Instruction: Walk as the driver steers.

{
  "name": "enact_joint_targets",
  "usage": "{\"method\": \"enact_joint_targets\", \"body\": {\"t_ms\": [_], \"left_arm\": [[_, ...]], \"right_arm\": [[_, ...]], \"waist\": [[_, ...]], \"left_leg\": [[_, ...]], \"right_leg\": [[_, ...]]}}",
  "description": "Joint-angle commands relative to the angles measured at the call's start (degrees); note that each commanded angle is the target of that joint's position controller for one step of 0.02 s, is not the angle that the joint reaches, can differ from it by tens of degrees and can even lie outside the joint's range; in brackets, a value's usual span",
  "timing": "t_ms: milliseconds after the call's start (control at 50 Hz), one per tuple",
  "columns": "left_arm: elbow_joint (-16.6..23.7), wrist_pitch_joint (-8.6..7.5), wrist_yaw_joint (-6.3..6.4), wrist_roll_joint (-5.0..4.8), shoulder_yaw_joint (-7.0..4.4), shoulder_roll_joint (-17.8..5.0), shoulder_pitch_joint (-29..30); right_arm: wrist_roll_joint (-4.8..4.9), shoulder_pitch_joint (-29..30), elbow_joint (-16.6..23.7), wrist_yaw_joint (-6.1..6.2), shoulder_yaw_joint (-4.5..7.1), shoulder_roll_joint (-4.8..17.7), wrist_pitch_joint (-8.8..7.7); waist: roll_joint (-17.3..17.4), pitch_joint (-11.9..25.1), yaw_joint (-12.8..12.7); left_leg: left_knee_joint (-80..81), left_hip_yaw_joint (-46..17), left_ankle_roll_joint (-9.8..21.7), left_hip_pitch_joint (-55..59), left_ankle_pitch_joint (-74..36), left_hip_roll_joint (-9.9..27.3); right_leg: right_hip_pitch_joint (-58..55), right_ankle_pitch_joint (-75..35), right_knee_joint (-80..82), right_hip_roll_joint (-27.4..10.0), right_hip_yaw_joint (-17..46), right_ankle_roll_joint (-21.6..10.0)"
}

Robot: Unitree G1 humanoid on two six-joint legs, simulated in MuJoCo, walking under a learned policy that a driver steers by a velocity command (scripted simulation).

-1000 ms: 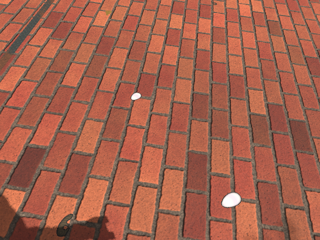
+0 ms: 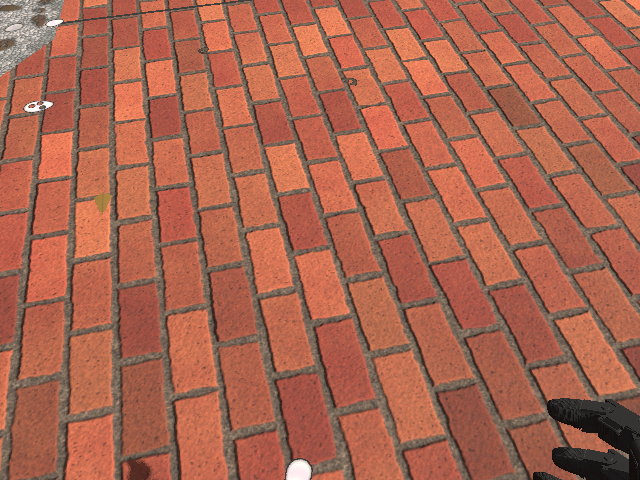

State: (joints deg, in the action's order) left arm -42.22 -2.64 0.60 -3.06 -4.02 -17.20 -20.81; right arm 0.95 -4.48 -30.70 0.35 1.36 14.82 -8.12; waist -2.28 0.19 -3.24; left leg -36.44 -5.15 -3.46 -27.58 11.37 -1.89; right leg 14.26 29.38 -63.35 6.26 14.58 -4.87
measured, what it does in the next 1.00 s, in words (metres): walks ahead, turning right: right foot, then left foot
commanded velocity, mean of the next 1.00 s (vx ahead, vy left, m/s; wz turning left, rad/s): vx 0.69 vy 0.00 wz -0.35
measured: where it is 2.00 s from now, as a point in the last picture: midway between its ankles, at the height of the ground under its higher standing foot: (474, 369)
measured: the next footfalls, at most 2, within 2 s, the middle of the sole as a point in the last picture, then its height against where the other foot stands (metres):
right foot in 0.42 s outside the picture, level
left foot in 0.84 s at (428, 320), level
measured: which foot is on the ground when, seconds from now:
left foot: down 0.00-0.40, up 0.42-0.82, down 0.84-1.00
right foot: up 0.00-0.40, down 0.42-0.82, up 0.84-1.00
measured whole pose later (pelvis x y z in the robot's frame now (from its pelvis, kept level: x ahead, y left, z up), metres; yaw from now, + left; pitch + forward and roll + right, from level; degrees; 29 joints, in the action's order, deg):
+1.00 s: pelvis +0.71 -0.16 +0.00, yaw -20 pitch +1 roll +0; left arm -40.6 1.0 1.1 -1.2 -1.7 -16.0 -7.8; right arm -2.0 -10.5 -38.3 -1.4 1.2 14.7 -3.0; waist -0.6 -4.3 1.4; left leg -31.9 3.3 6.8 -28.2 4.7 -6.0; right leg 27.9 26.8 -75.6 1.1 4.7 1.4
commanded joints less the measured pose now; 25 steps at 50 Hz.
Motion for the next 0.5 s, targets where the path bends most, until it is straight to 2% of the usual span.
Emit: {"method": "enact_joint_targets", "body": {"t_ms": [20, 40, 60, 80, 100, 120, 160, 200, 240, 260, 280, 300, 340, 360, 380, 400, 420, 440, 460, 480, 500], "left_arm": [[7.89, -0.82, -0.26, -0.2, 1.15, -3.08, 4.06], [8.55, -0.43, -0.53, 1.24, 0.93, -2.77, 8.05], [10.07, -0.41, -1.0, 1.73, 0.63, -2.51, 10.19], [10.61, 0.09, -1.54, 1.05, 0.45, -2.12, 10.47], [11.02, 0.66, -1.89, 0.31, 0.52, -1.4, 10.35], [11.42, 1.22, -2.18, 0.0, 0.74, -0.62, 10.57], [12.46, 1.63, -2.67, 0.71, 1.18, -0.11, 11.98], [13.3, 1.4, -3.05, 0.94, 1.32, -0.89, 14.11], [14.13, 0.98, -3.61, 1.09, 1.3, -1.87, 18.32], [14.29, 0.81, -3.98, 1.1, 1.4, -1.61, 20.22], [15.24, 0.39, -4.66, 0.99, 1.85, -0.73, 22.71], [15.59, -0.01, -5.29, 0.89, 1.92, -0.77, 24.5], [15.72, -0.47, -5.7, 0.69, 0.93, -2.87, 25.46], [15.47, -0.32, -5.65, 0.49, 0.11, -4.42, 22.8], [14.03, 0.11, -5.44, 0.11, -1.27, -6.74, 15.44], [10.66, 0.8, -4.97, 0.03, -3.39, -10.57, 2.28], [6.13, 1.4, -3.98, -0.01, -5.28, -13.58, -12.08], [4.02, 1.29, -3.03, 1.12, -3.73, -13.2, -10.31], [8.02, 0.0, -2.77, 3.23, -2.87, -12.39, -5.61], [6.36, -0.58, -2.76, 2.96, -2.8, -8.28, -8.07], [6.37, -1.53, -2.87, 2.96, -2.09, -7.68, -3.03]], "right_arm": [[-1.03, -17.55, -0.47, 0.06, 4.21, 8.27, 0.83], [-1.52, -17.49, -1.72, 0.06, 4.03, 7.85, 1.21], [-1.9, -15.93, -3.18, 0.02, 3.84, 7.23, 1.29], [-1.95, -14.68, -4.43, -0.1, 3.34, 5.55, 1.17], [-1.49, -14.41, -5.73, -0.39, 2.91, 3.81, 1.03], [-1.0, -14.44, -6.95, -0.57, 2.72, 3.09, 1.02], [-0.88, -14.34, -8.74, -0.47, 3.08, 4.61, 0.95], [-1.54, -12.93, -9.47, -0.01, 3.3, 6.39, 0.94], [-1.8, -14.01, -10.6, 0.47, 3.49, 8.09, 0.89], [-2.02, -15.6, -11.43, 0.64, 3.42, 8.6, 0.95], [-1.72, -16.74, -12.11, 0.83, 3.71, 10.27, 1.06], [-1.63, -17.34, -12.7, 0.98, 3.75, 11.02, 1.32], [-1.89, -19.27, -13.52, 1.5, 4.17, 13.92, 1.95], [-1.72, -19.66, -13.66, 1.98, 4.6, 15.86, 2.53], [-1.7, -18.27, -13.17, 2.34, 4.99, 17.43, 3.22], [-1.58, -14.79, -11.56, 2.35, 5.28, 18.0, 3.41], [-0.83, -10.72, -9.62, 2.03, 4.85, 16.18, 2.7], [-3.32, -14.62, -8.64, 0.89, 1.22, 3.72, 0.78], [0.61, -21.42, -5.55, -0.2, -0.27, 3.66, -1.85], [2.78, -14.19, -6.76, -0.13, 1.18, 9.86, -2.53], [3.68, -10.26, -5.21, 0.3, 1.29, 9.95, -2.37]], "waist": [[12.68, 5.79, 10.07], [3.07, 2.12, 9.96], [3.42, -0.91, 8.28], [5.51, -2.29, 6.85], [7.53, -2.51, 6.13], [7.69, -2.74, 5.41], [6.55, -4.23, 4.5], [5.74, -6.33, 3.9], [4.23, -8.31, 5.36], [2.7, -8.55, 6.47], [3.4, -10.11, 6.85], [2.78, -10.73, 7.17], [5.93, -7.43, 5.89], [9.19, -4.97, 3.2], [11.98, -0.73, -1.78], [13.1, 5.31, -8.67], [7.64, 8.99, -15.01], [-12.01, 7.54, -5.96], [-14.75, 23.77, -0.99], [-2.23, 17.34, -5.58], [4.03, 5.28, -2.11]], "left_leg": [[20.83, -39.42, 12.35, 42.95, 33.81, 23.38], [20.26, -28.92, 10.99, 36.64, 20.26, 20.13], [20.28, -22.27, 10.82, 31.4, 12.13, 18.09], [21.07, -16.3, 9.82, 27.73, 7.69, 16.31], [21.71, -12.54, 9.3, 26.49, 4.7, 15.52], [22.1, -9.53, 9.23, 25.82, 1.59, 15.39], [23.63, -4.18, 9.68, 24.7, -4.95, 15.91], [25.92, 1.77, 9.44, 22.52, -8.87, 15.31], [27.94, 7.09, 8.27, 23.14, -11.53, 14.63], [28.45, 9.52, 7.28, 24.89, -13.83, 14.14], [28.38, 11.16, 6.59, 25.66, -17.9, 14.82], [28.04, 13.75, 5.39, 27.04, -25.28, 14.29], [22.89, 17.17, 3.6, 29.21, -54.74, 13.52], [17.27, 17.61, 3.43, 31.3, -70.28, 14.64], [7.35, 17.62, 3.69, 31.19, -80.8, 15.86], [-6.95, 16.41, 4.54, 24.97, -84.57, 16.42], [-28.7, 16.24, 3.88, 10.59, -58.59, 11.38], [-52.69, 11.97, 4.1, -9.81, 20.13, 1.93], [-59.86, -1.68, 6.11, -19.7, 21.62, 0.53], [-55.07, -2.39, 7.31, -21.37, 13.32, 3.61], [-50.01, -1.02, 7.25, -21.59, 9.5, 5.3]], "right_leg": [[42.57, -9.57, -25.99, -7.35, -7.0, 1.11], [39.63, -11.65, -23.66, -9.47, -7.8, 1.17], [37.95, -13.75, -19.84, -11.24, -7.32, 1.22], [35.59, -13.88, -17.97, -12.83, -7.31, 1.22], [35.21, -13.91, -17.14, -13.63, -7.8, 1.14], [35.85, -13.91, -16.62, -14.37, -8.12, 1.11], [38.11, -17.47, -14.91, -14.89, -8.53, 1.71], [37.93, -22.85, -8.98, -14.65, -9.45, 2.56], [36.85, -28.92, -0.84, -13.77, -12.63, 2.44], [36.07, -31.29, 2.54, -13.14, -14.25, 1.74], [35.17, -32.13, 7.6, -13.13, -15.8, 1.0], [32.78, -32.37, 12.28, -11.62, -18.59, 0.07], [21.58, -30.75, 17.17, -5.41, -25.35, -2.12], [17.09, -27.61, 17.13, -2.93, -26.84, -3.0], [8.84, -24.04, 16.47, -1.24, -26.93, -4.35], [-7.18, -22.37, 17.19, -0.66, -24.84, -6.86], [-28.29, -29.12, 26.47, -3.75, -17.07, -10.18], [-38.53, -31.66, 22.57, -10.71, -2.93, -11.73], [-45.99, -4.41, 37.89, -23.42, 29.44, -23.47], [-38.39, 6.26, 48.6, -23.69, 31.44, -19.25], [-25.53, -1.05, 50.93, -23.54, 25.93, -17.3]]}}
